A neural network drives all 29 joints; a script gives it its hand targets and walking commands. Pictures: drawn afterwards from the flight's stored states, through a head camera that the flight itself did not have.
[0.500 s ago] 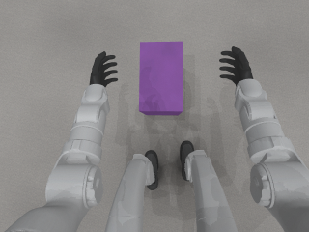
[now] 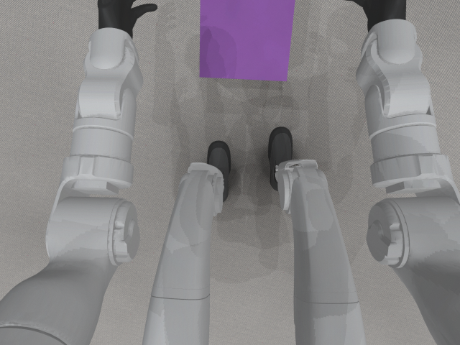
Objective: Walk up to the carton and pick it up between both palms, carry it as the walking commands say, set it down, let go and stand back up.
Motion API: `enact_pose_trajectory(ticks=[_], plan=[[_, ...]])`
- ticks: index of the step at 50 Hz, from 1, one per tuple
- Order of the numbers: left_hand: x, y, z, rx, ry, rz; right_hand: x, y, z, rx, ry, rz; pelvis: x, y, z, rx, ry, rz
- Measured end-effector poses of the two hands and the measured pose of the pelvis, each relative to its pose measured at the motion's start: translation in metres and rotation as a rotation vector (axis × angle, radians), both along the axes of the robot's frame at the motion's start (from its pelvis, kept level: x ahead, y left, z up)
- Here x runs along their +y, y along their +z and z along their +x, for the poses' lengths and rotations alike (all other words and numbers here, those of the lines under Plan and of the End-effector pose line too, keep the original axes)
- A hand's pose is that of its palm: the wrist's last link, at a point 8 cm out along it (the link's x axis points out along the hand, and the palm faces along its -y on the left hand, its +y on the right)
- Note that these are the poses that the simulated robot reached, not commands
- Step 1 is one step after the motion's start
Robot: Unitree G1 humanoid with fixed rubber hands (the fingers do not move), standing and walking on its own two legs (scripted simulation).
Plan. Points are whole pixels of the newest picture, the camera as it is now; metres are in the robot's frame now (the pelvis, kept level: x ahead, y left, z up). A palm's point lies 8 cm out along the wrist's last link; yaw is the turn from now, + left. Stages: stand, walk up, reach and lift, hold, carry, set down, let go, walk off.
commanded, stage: reach and lift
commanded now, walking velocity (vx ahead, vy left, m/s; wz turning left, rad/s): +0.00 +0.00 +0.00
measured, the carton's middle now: (245, 14) +0.56 +0.00 -0.51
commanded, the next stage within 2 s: none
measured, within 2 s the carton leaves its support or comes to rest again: neither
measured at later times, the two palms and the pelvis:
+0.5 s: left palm (156, 31) +0.50 +0.17 -0.35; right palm (349, 20) +0.51 -0.18 -0.36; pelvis -0.01 -0.01 -0.16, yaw +3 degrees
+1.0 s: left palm (173, 46) +0.49 +0.17 -0.48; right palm (340, 26) +0.52 -0.20 -0.45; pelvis -0.02 -0.01 -0.25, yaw +1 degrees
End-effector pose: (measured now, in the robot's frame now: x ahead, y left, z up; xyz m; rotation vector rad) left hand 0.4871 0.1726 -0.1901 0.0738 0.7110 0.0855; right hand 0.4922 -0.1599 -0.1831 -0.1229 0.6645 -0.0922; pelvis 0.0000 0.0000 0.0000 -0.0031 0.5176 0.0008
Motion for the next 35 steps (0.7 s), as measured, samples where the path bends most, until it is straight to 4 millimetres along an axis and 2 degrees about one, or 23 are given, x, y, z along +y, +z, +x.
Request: enact_pose_trajectory(ticks=[2, 4, 10, 14, 20, 23, 26, 31, 33, 35], plan=[[-0.002, 0.006, 0.006, -0.030, -0.001, 0.007, -0.001, 0.002, 0.004, -0.019, -0.025, 0.008, 0.003, -0.011, -0.008, -0.022, 0.005, -0.005], [-0.004, 0.010, 0.016, -0.056, 0.001, 0.008, -0.001, -0.005, 0.006, -0.003, -0.046, 0.022, 0.006, -0.025, -0.015, -0.026, 0.011, -0.010], [-0.015, -0.007, 0.042, -0.072, -0.001, -0.020, 0.006, -0.053, 0.003, 0.065, -0.053, 0.082, 0.007, -0.076, -0.026, 0.034, 0.031, -0.019], [-0.018, -0.047, 0.043, -0.041, 0.004, -0.024, 0.005, -0.093, 0.001, 0.086, -0.052, 0.076, 0.005, -0.106, -0.027, 0.049, 0.035, -0.021], [-0.007, -0.137, 0.021, 0.057, 0.025, 0.045, -0.008, -0.160, 0.005, 0.094, -0.100, 0.057, -0.004, -0.135, -0.024, 0.033, 0.039, -0.012], [-0.004, -0.161, 0.013, 0.068, 0.038, 0.050, -0.016, -0.175, 0.014, 0.057, -0.157, 0.097, -0.010, -0.149, -0.017, 0.059, 0.040, -0.004], [-0.007, -0.158, 0.015, 0.030, 0.025, 0.052, -0.023, -0.173, 0.025, 0.021, -0.174, 0.108, -0.015, -0.159, -0.013, 0.046, 0.044, 0.006], [-0.015, -0.139, 0.035, -0.046, 0.010, 0.040, -0.021, -0.166, 0.033, -0.019, -0.142, 0.117, -0.021, -0.174, -0.015, 0.006, 0.047, 0.016], [-0.018, -0.141, 0.040, -0.048, 0.016, 0.005, -0.017, -0.172, 0.031, 0.000, -0.115, 0.123, -0.022, -0.182, -0.017, 0.006, 0.047, 0.017], [-0.021, -0.152, 0.039, -0.016, 0.031, -0.038, -0.017, -0.187, 0.025, 0.052, -0.101, 0.131, -0.022, -0.192, -0.017, 0.035, 0.046, 0.015]])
